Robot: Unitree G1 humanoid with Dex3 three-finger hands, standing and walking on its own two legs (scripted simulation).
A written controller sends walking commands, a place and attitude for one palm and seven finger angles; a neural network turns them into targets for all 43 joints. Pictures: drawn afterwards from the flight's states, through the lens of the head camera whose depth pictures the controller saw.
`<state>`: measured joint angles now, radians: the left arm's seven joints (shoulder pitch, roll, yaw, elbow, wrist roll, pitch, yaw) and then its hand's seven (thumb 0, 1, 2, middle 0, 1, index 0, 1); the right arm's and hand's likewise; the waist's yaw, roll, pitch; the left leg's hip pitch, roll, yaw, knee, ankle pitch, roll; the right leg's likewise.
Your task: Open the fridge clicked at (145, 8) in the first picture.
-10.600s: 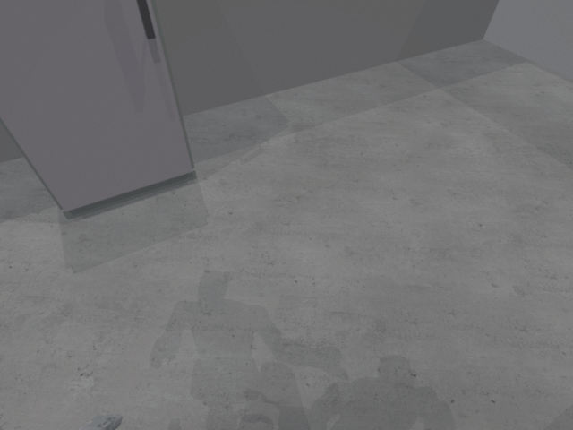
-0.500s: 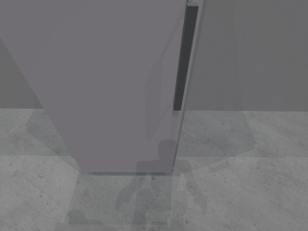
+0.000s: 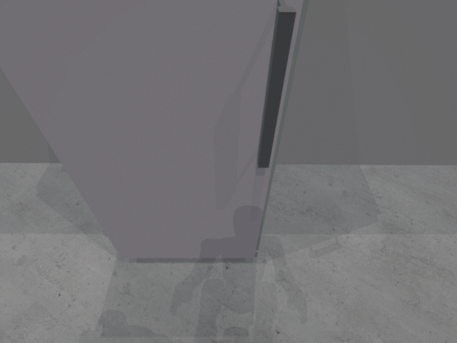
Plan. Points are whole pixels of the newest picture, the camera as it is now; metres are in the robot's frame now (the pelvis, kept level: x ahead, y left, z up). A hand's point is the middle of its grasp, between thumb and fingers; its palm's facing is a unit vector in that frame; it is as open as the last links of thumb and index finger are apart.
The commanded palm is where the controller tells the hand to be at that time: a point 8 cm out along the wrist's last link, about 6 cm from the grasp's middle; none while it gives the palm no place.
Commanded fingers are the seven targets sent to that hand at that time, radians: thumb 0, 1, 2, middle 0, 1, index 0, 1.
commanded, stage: look again from close up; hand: right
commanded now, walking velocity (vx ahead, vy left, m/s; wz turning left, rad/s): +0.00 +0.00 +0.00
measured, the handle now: (270, 97) +0.55 -0.05 +0.16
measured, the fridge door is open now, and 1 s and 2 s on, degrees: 0 0 0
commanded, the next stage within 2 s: shuffle to correct the standing spot in 1.04 s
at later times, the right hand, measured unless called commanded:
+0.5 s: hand out of the picture +0.05 -0.21 -0.17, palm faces -0.01 +0.96 -0.27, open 7.4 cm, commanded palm none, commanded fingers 0.00 -0.90 -0.90 0.20 0.30 0.20 0.30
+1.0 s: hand out of the picture +0.07 -0.22 -0.16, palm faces -0.01 +0.96 -0.29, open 7.4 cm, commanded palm none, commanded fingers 0.00 -0.90 -0.90 0.20 0.30 0.20 0.30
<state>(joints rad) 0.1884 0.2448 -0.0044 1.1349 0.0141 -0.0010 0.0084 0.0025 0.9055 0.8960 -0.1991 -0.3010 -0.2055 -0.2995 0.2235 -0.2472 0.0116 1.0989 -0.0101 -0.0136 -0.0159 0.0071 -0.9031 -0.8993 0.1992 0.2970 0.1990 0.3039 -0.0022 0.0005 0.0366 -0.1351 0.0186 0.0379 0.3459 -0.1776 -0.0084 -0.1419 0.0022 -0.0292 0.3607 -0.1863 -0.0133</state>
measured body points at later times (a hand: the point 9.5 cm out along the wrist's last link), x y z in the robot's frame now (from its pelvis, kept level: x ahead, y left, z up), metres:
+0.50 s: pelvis +0.01 +0.00 +0.00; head +0.02 +0.00 +0.45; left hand +0.05 +0.27 -0.15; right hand +0.05 -0.26 -0.15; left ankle +0.01 +0.12 -0.75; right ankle +0.01 -0.11 -0.75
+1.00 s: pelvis +0.02 +0.01 +0.00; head +0.03 +0.01 +0.45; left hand +0.07 +0.29 -0.14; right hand +0.07 -0.27 -0.14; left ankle +0.01 +0.12 -0.75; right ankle +0.01 -0.11 -0.75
